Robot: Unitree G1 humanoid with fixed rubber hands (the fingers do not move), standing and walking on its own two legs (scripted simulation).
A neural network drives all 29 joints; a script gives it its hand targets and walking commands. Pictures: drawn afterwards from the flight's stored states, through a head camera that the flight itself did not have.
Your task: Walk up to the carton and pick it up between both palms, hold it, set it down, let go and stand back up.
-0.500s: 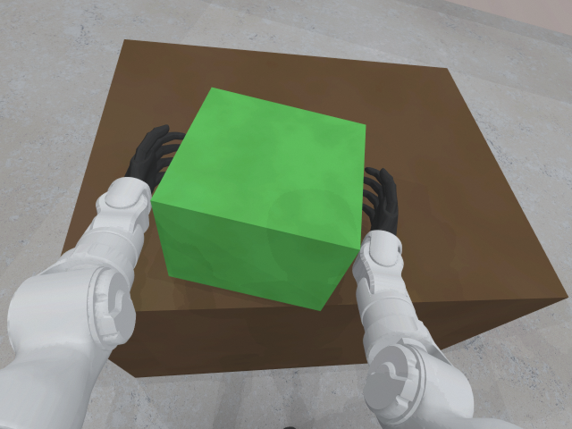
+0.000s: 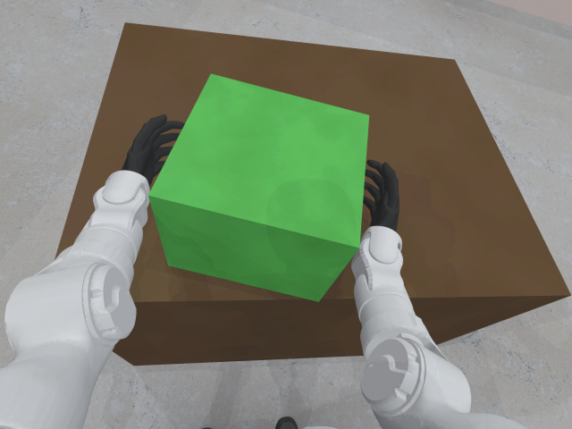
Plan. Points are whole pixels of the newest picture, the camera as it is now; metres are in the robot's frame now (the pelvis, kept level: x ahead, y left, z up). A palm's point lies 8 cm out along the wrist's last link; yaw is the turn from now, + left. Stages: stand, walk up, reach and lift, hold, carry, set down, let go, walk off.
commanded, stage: set down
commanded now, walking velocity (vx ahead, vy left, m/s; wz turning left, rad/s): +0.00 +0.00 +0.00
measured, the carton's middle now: (266, 191) +0.46 -0.02 -0.01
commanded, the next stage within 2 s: none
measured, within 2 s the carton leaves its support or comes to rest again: neither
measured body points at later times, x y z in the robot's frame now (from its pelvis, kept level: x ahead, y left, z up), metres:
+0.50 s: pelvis +0.00 +0.00 +0.00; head +0.09 +0.05 +0.43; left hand +0.47 +0.16 +0.04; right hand +0.39 -0.18 +0.04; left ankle +0.00 +0.09 -0.74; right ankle +0.00 -0.13 -0.74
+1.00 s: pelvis +0.00 +0.01 -0.03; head +0.09 +0.05 +0.41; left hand +0.50 +0.16 +0.02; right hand +0.40 -0.20 +0.01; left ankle -0.01 +0.10 -0.74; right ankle +0.00 -0.13 -0.74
